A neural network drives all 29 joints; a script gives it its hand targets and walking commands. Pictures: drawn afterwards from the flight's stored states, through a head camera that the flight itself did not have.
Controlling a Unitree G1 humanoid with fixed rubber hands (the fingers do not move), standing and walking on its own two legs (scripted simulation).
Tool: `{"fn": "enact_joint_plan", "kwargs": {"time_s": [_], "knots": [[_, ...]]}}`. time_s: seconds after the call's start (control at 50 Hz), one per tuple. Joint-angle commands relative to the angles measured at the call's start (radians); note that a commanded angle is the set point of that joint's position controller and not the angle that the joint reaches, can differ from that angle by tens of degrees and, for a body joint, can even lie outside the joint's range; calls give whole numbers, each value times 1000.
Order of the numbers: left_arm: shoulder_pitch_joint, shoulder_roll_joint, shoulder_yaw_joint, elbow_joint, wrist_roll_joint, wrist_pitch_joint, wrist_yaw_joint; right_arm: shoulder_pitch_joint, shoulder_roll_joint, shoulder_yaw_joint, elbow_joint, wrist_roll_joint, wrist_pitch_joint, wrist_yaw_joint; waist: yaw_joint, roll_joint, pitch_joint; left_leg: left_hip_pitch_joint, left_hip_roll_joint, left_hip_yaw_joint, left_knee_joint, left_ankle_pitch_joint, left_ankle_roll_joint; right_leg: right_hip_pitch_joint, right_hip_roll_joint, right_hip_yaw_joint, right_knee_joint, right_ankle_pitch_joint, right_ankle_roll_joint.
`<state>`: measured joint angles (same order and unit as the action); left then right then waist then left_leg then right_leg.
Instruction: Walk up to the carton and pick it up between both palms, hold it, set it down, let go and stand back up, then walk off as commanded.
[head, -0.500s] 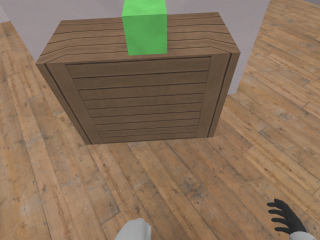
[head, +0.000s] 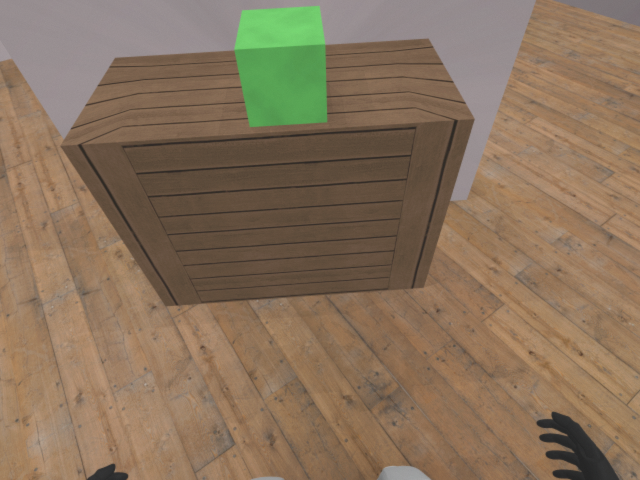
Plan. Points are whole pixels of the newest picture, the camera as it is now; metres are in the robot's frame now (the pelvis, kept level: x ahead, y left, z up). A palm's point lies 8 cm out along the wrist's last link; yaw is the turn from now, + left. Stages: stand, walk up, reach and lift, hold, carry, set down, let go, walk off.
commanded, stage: stand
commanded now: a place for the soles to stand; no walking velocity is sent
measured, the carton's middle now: (284, 66) +0.96 +0.09 +0.05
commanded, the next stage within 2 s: none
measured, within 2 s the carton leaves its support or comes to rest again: neither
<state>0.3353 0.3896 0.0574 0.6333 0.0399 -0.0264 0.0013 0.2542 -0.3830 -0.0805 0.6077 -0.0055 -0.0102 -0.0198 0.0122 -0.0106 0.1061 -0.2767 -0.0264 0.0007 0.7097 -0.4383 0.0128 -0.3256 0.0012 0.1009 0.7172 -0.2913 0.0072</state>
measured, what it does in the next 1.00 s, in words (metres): stands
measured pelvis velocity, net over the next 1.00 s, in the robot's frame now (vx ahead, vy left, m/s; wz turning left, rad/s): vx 0.00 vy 0.02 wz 0.00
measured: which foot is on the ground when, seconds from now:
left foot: down 0.00-1.00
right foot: down 0.00-1.00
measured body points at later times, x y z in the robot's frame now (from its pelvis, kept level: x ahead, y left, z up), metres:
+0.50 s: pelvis +0.01 +0.02 +0.00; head +0.01 +0.02 +0.45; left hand +0.10 +0.33 -0.08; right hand +0.14 -0.29 -0.08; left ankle +0.03 +0.13 -0.72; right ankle +0.06 -0.12 -0.72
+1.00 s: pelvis +0.00 +0.02 +0.00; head +0.00 +0.02 +0.45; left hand +0.11 +0.33 -0.08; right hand +0.13 -0.29 -0.08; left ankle +0.03 +0.13 -0.72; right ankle +0.06 -0.12 -0.72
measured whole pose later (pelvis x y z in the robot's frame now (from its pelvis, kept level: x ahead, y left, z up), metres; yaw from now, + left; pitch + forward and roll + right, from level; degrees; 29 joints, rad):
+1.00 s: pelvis +0.00 +0.02 +0.00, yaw +0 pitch -6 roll +1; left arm 0.28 0.39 0.06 0.69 0.04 -0.02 0.00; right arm 0.25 -0.38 -0.08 0.67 -0.01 -0.01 -0.01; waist 0.01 -0.01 0.10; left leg -0.25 -0.02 0.00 0.66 -0.31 0.01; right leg -0.29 0.00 0.10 0.66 -0.27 0.03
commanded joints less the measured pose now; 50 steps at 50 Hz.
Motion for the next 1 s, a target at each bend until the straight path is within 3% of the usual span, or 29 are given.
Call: {"fn": "enact_joint_plan", "kwargs": {"time_s": [0.0, 0.04, 0.08, 0.1, 0.12, 0.14, 0.18, 0.22, 0.3, 0.36, 0.48, 0.52, 0.58, 0.62, 0.64, 0.66, 0.68, 0.74, 0.82, 0.98], "knots": [[-94, 248, 23, -34, -22, -32, 19, -16, -223, -31, 3, 12, -2, 12, -5, -88, -45, -64, 40, -119, 58, -63, -10, 48, -272, 368, -386, -102, -181], [-104, 246, 25, -32, -27, -21, 13, 5, -228, -29, 22, 16, -19, 14, -21, -87, -111, 34, 52, -119, -169, 89, 10, 95, -204, 252, -312, 26, -122], [-108, 226, 17, -17, -39, -23, 4, -31, -241, -28, 18, 9, -34, 13, -25, -2, -169, 154, 126, -238, -255, 257, 42, 57, -118, 119, -218, 126, -53], [-89, 218, 21, -1, -44, -20, 1, -61, -249, -21, 17, 9, -35, 13, -11, 38, -155, 102, 179, -303, -277, 195, 72, 82, -74, 40, -162, 97, -23], [-74, 223, 28, 7, -44, -16, 2, -76, -256, -25, 19, 15, -37, 16, 7, 37, -160, 31, 204, -314, -264, 156, 92, 146, -72, 16, -152, 52, -14], [-78, 219, 31, 14, -46, -14, 8, -94, -246, -20, 17, 16, -36, 19, 13, 43, -122, -11, 205, -312, -271, 134, 90, 159, -76, 24, -152, 52, -17], [-84, 235, 29, 15, -44, -19, 10, -107, -231, -20, 23, 16, -32, 19, 17, -7, -107, -58, 159, -248, -224, 172, 61, 191, -116, 85, -224, 105, -45], [-107, 245, 29, 22, -44, -24, 10, -80, -225, -19, 33, 22, -32, 21, -6, 1, -140, 10, 135, -213, -220, 219, 49, 159, -126, 92, -224, 137, -59], [-103, 229, 25, 37, -45, -18, 10, -89, -240, -22, 41, 17, -32, 18, -1, 29, -135, 0, 172, -259, -246, 222, 68, 164, -94, 43, -181, 115, -38], [-106, 224, 28, 30, -43, -17, 12, -103, -229, -22, 32, 18, -30, 19, 4, 12, -138, -14, 160, -250, -241, 214, 66, 186, -109, 64, -204, 137, -46], [-109, 229, 27, 48, -41, -16, 9, -100, -226, -25, 49, 18, -28, 19, -5, 23, -125, -11, 148, -238, -257, 131, 56, 150, -115, 70, -227, 66, -45], [-122, 215, 25, 50, -45, -12, 8, -106, -227, -19, 57, 17, -26, 20, -5, 30, -91, -28, 162, -271, -295, 85, 62, 137, -98, 55, -223, 23, -38], [-122, 223, 29, 48, -39, -13, 9, -108, -221, -21, 60, 19, -25, 23, -5, -6, -78, -52, 147, -255, -290, 43, 50, 144, -111, 81, -270, -29, -48], [-112, 224, 26, 61, -40, -15, 5, -116, -220, -26, 64, 18, -26, 22, -5, 7, -73, -44, 138, -247, -300, -6, 50, 128, -109, 74, -274, -55, -48], [-116, 225, 26, 63, -41, -15, 6, -114, -215, -22, 71, 17, -24, 23, -9, 10, -74, -37, 137, -249, -304, -7, 45, 121, -107, 87, -292, -86, -50], [-184, 217, 29, 15, -61, -14, 7, -164, -191, -15, 39, 20, -26, 29, -25, -23, -40, -16, 126, -180, -285, -19, 37, 22, -137, 175, -335, -88, -73], [-189, 207, 26, 12, -62, -11, 4, -143, -169, -8, 44, 21, -25, 27, -34, -16, -52, 33, 123, -180, -294, -17, 40, -7, -122, 165, -332, -145, -81], [-166, 205, 30, 25, -62, -5, 6, -161, -197, -13, 33, 16, -28, 27, -10, 28, -34, -25, 162, -229, -348, -63, 57, 40, -89, 103, -274, -75, -65], [-163, 202, 30, 25, -66, -11, 1, -146, -211, -18, 45, 16, -36, 27, -13, 4, -48, -40, 156, -218, -338, -40, 48, 92, -103, 119, -277, -21, -62], [-172, 198, 28, 25, -67, -11, 0, -146, -207, -17, 48, 19, -36, 26, -10, 9, -68, 2, 161, -218, -330, 1, 52, 69, -100, 117, -275, -22, -66]]}}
